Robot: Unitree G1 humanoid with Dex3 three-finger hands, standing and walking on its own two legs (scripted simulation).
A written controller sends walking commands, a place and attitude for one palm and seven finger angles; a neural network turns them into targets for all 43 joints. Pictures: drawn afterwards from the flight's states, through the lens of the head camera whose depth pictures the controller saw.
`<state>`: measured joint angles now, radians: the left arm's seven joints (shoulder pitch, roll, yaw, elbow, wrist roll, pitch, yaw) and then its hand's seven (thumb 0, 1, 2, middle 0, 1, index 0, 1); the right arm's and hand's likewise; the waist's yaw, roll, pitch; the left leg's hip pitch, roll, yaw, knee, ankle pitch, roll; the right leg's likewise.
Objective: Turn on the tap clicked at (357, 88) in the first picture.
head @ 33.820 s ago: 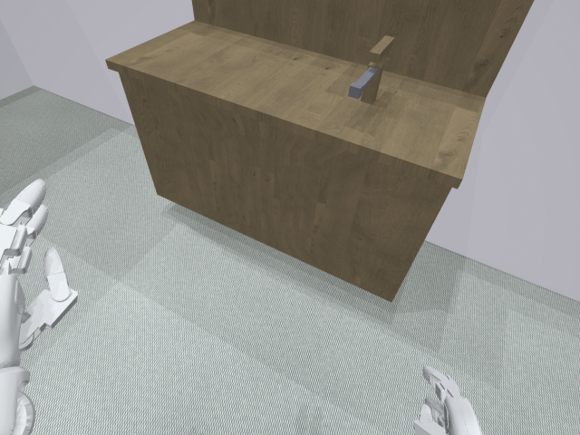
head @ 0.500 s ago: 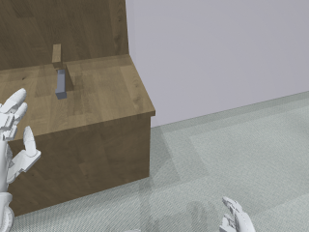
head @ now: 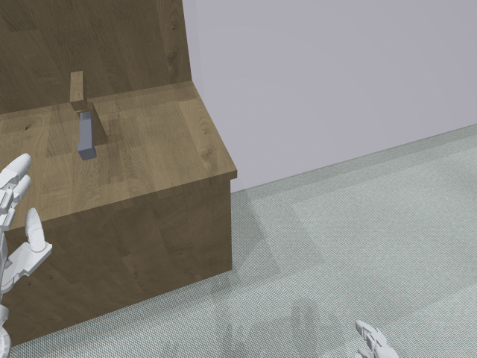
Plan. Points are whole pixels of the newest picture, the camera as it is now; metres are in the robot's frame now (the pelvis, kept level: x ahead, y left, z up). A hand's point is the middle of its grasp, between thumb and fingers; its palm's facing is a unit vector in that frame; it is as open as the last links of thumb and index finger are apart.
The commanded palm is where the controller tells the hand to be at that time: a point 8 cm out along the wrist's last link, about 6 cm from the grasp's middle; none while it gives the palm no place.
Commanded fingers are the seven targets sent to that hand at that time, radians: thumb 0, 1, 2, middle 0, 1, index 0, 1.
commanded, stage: come to a stop and stand still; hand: left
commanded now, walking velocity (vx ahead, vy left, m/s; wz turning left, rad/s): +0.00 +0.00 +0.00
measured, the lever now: (87, 150) +0.49 +0.37 +0.05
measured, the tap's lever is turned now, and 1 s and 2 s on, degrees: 0 0 0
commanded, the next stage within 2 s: look again from close up in 0.52 s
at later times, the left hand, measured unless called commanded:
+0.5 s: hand (75, 204) +0.27 +0.25 +0.16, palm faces +0.35 -0.81 -0.47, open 7.4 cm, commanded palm +0.20 +0.27 +0.17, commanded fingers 0.00 0.90 0.90 -0.20 -0.30 -0.20 -0.30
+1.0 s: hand (46, 237) +0.22 +0.27 +0.16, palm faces +0.36 -0.86 -0.37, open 7.4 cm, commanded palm +0.17 +0.30 +0.17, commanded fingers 0.00 0.90 0.90 -0.20 -0.30 -0.20 -0.30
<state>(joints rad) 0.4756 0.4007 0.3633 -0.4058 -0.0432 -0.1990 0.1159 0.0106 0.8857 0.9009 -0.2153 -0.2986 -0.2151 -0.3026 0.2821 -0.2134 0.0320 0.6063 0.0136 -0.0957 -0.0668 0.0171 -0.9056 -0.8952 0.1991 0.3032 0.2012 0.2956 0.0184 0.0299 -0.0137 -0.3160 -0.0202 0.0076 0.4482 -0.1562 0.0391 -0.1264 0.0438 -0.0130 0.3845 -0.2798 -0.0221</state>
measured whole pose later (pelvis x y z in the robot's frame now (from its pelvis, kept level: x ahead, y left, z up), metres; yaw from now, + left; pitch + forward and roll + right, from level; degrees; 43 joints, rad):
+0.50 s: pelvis +0.03 +0.00 +0.00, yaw -3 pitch +2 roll -1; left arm 0.45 0.40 0.45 -0.52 -0.05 -0.19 0.11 0.01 0.89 0.90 -0.22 -0.30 -0.22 -0.30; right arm 0.14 -0.23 0.02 0.54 0.00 -0.08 -0.03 0.02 -0.91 -0.90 0.20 0.30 0.20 0.30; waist 0.00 -0.01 0.08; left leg -0.31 -0.01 0.05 0.52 -0.25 0.04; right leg -0.15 0.04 0.01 0.49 -0.34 -0.01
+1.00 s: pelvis -0.01 +0.03 +0.00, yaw -3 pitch +0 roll -1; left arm 0.44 0.34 0.34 -0.45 -0.05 -0.14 0.12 0.01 0.89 0.90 -0.21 -0.30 -0.21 -0.30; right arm 0.20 -0.21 0.04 0.56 0.00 -0.07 -0.06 0.02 -0.91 -0.90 0.20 0.30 0.20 0.30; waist 0.01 0.01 0.01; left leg -0.27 -0.03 0.06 0.39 -0.13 0.07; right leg -0.11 0.01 0.01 0.34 -0.24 0.01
